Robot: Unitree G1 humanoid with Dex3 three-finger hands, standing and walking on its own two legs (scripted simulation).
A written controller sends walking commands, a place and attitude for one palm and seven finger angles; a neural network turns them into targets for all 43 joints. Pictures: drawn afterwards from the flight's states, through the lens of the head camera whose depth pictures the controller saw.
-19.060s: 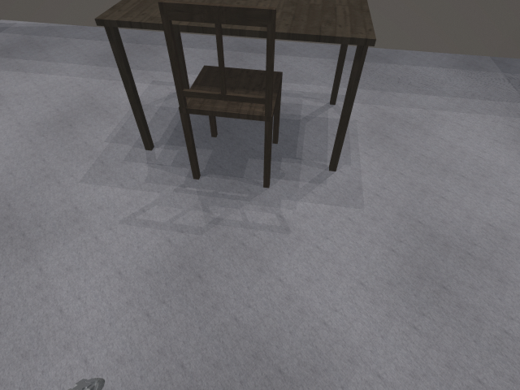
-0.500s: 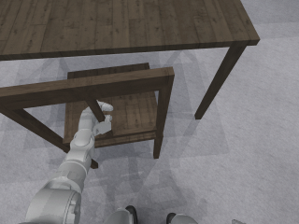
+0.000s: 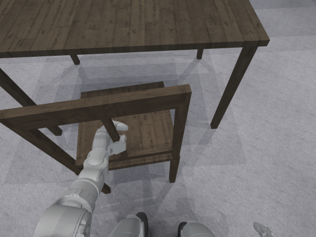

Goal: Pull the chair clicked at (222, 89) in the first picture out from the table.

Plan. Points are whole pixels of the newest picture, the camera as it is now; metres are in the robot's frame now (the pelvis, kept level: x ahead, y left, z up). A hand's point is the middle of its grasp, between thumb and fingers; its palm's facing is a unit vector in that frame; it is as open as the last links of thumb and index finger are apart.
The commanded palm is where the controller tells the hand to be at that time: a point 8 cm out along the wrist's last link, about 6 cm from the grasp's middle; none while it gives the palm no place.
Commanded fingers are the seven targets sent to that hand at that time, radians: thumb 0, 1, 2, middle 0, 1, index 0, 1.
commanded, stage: step backward, pulling the chair out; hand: left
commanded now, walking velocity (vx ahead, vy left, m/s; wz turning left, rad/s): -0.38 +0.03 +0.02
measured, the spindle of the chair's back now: (116, 139) +0.39 +0.13 -0.08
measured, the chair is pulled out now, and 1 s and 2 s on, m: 0.19 0.24 0.37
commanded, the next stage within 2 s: none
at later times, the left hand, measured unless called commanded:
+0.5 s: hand (121, 150) +0.35 +0.11 -0.06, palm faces +0.03 -0.98 -0.17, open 5.2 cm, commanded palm +0.35 +0.16 -0.06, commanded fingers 0.00 0.90 0.90 -0.50 -1.45 -0.50 -1.45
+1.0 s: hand (118, 160) +0.32 +0.11 -0.06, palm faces -0.05 -0.98 -0.17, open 5.2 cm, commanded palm +0.30 +0.17 -0.05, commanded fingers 0.00 0.90 0.90 -0.50 -1.45 -0.50 -1.45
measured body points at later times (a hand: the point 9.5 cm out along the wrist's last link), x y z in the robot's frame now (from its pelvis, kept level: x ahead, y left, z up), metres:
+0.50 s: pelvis -0.03 -0.01 +0.00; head +0.06 -0.04 +0.43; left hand +0.34 +0.16 -0.05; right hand +0.05 -0.27 -0.15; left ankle +0.04 +0.12 -0.69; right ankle +0.05 -0.12 -0.73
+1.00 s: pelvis -0.08 +0.02 +0.00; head +0.03 +0.00 +0.43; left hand +0.31 +0.17 -0.05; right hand +0.02 -0.24 -0.14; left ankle -0.06 +0.16 -0.73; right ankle +0.05 -0.12 -0.73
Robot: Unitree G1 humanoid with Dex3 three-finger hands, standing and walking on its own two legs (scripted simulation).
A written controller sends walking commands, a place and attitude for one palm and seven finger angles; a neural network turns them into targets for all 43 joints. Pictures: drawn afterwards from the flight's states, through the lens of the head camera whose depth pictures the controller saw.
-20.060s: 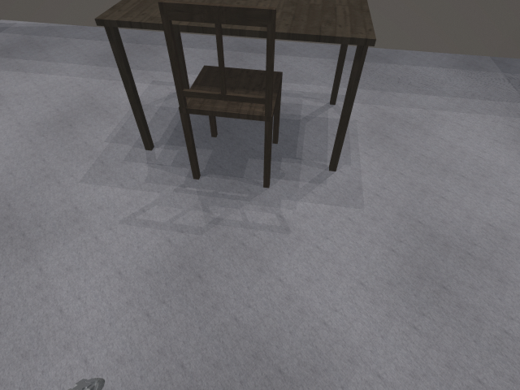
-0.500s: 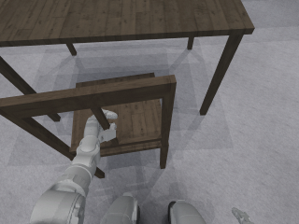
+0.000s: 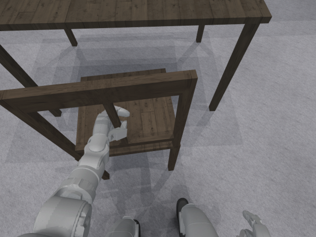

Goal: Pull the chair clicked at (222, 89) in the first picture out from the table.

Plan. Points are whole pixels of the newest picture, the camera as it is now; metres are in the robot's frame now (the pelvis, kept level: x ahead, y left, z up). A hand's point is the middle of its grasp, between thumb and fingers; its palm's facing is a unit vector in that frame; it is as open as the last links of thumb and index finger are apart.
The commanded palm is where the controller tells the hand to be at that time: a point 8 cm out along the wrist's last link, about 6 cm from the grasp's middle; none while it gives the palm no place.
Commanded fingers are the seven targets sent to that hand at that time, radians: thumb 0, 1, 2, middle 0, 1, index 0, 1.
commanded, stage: step backward, pulling the chair out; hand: left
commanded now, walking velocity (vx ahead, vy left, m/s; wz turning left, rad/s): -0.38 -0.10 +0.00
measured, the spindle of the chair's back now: (117, 125) +0.42 +0.11 -0.07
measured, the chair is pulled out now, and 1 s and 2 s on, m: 0.24 0.37 0.55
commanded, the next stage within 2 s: stop walking, hand still on the chair in 1.74 s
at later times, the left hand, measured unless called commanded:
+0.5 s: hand (117, 150) +0.33 +0.10 -0.05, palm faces -0.07 -0.98 -0.17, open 5.1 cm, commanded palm +0.33 +0.15 -0.04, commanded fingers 0.00 0.90 0.90 -0.50 -1.45 -0.50 -1.45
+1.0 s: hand (115, 173) +0.27 +0.10 -0.05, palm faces -0.02 -0.98 -0.18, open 5.2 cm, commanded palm +0.26 +0.15 -0.05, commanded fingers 0.00 0.90 0.90 -0.50 -1.45 -0.50 -1.45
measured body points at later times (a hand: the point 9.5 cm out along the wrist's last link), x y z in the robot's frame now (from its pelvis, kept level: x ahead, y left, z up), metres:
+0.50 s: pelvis -0.05 +0.00 +0.00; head +0.05 +0.00 +0.44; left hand +0.33 +0.15 -0.04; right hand +0.02 -0.27 -0.13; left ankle +0.00 +0.14 -0.72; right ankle +0.00 -0.13 -0.72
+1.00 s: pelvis -0.12 -0.02 +0.01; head -0.01 -0.03 +0.44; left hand +0.27 +0.16 -0.04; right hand -0.04 -0.26 -0.14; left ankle -0.05 +0.13 -0.72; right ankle -0.10 -0.13 -0.72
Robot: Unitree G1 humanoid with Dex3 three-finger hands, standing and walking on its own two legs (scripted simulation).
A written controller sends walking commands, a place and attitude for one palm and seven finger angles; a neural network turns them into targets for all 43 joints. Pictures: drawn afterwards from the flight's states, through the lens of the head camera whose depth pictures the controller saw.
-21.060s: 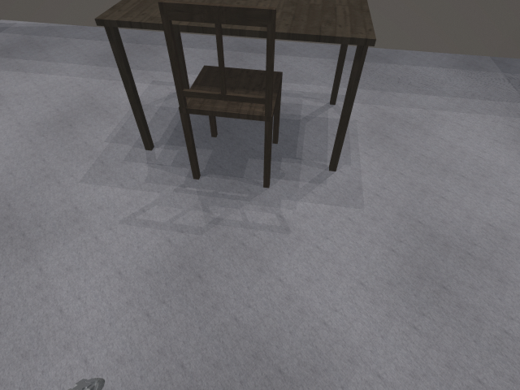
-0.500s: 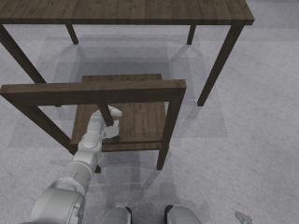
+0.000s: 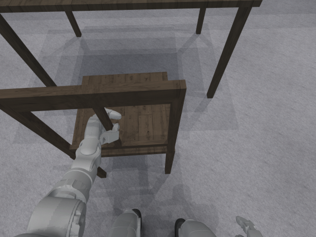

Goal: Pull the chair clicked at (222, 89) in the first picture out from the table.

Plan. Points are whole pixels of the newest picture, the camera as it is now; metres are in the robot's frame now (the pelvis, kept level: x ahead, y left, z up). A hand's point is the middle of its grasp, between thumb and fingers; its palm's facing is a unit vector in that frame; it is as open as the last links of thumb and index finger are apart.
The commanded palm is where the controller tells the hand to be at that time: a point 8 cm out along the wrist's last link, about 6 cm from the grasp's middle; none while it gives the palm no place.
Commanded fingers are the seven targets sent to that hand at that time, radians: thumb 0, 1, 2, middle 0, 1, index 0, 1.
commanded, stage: step backward, pulling the chair out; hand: left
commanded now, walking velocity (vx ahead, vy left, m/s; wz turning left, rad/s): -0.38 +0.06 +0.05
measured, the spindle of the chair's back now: (109, 128) +0.41 +0.16 -0.08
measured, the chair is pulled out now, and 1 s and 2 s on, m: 0.37 0.55 0.59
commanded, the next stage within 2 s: stop walking, hand still on the chair in 0.74 s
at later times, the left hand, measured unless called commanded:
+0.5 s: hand (115, 164) +0.29 +0.12 -0.06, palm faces +0.03 -0.98 -0.18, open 5.2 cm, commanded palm +0.29 +0.17 -0.05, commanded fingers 0.00 0.90 0.90 -0.50 -1.45 -0.50 -1.45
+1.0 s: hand (110, 200) +0.20 +0.12 -0.06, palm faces +0.02 -0.98 -0.17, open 5.2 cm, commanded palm +0.18 +0.17 -0.04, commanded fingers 0.00 0.90 0.90 -0.50 -1.45 -0.50 -1.45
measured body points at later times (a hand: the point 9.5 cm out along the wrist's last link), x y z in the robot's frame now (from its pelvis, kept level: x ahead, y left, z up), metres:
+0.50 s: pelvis -0.09 -0.01 -0.01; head +0.00 -0.03 +0.43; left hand +0.28 +0.18 -0.05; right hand +0.00 -0.26 -0.15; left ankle -0.05 +0.14 -0.71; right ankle +0.00 -0.11 -0.73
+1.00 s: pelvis -0.15 +0.00 +0.00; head -0.08 -0.02 +0.44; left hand +0.20 +0.18 -0.04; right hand -0.06 -0.25 -0.14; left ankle -0.15 +0.13 -0.73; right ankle -0.07 -0.11 -0.73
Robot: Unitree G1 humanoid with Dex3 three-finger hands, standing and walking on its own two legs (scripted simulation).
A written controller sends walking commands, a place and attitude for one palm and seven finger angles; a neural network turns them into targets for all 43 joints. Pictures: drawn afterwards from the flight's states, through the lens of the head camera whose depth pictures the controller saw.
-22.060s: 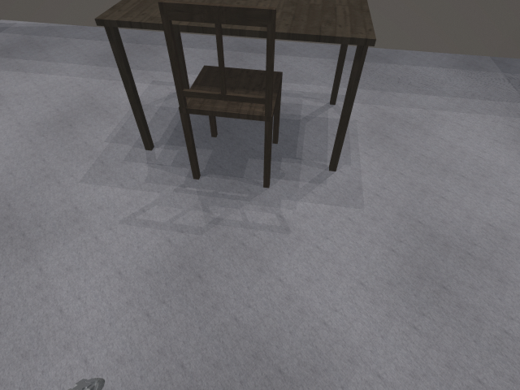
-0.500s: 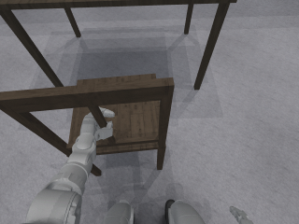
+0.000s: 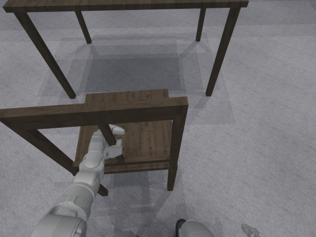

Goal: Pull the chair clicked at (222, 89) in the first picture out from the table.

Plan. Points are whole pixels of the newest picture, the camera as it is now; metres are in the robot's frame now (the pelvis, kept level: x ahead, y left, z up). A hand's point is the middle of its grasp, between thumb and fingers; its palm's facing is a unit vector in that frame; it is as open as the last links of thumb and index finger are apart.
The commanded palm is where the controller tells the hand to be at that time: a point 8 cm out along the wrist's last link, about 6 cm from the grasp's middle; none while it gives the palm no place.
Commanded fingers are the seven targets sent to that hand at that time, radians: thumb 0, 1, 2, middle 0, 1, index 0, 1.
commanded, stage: stop walking, hand still on the chair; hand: left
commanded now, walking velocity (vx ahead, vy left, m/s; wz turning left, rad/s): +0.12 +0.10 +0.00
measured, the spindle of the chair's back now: (113, 144) +0.38 +0.14 -0.08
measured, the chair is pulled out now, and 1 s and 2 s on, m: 0.55 0.59 0.59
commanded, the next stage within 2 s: open the thumb and straighten the fingers in 0.74 s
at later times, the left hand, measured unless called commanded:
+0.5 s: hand (117, 159) +0.32 +0.12 -0.06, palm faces -0.06 -0.98 -0.16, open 5.2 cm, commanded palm +0.30 +0.17 -0.04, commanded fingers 0.00 0.90 0.90 -0.50 -1.45 -0.50 -1.45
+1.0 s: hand (116, 158) +0.32 +0.12 -0.05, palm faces -0.05 -0.99 -0.12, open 5.9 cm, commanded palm +0.30 +0.17 -0.03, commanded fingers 0.00 -0.19 0.38 -0.50 -1.45 -0.50 -1.45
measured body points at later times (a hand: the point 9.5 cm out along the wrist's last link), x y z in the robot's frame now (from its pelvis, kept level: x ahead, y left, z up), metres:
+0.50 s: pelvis +0.04 +0.01 +0.01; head +0.06 +0.00 +0.46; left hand +0.32 +0.17 -0.04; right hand +0.18 -0.23 -0.10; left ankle +0.00 +0.14 -0.73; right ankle +0.08 -0.11 -0.73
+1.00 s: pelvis +0.04 +0.01 +0.00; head +0.07 +0.00 +0.45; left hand +0.32 +0.17 -0.04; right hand +0.16 -0.25 -0.11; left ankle +0.00 +0.14 -0.73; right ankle +0.08 -0.11 -0.73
